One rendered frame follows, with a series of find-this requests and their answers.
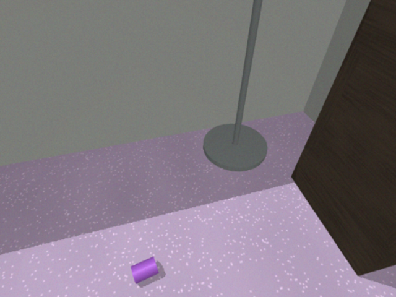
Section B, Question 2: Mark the coat stand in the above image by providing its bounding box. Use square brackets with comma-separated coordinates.
[203, 0, 268, 171]

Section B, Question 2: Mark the can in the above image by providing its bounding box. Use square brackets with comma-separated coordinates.
[131, 257, 158, 283]

